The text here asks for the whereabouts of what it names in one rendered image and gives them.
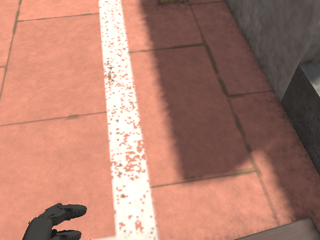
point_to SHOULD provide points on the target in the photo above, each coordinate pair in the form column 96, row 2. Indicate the robot left hand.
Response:
column 40, row 228

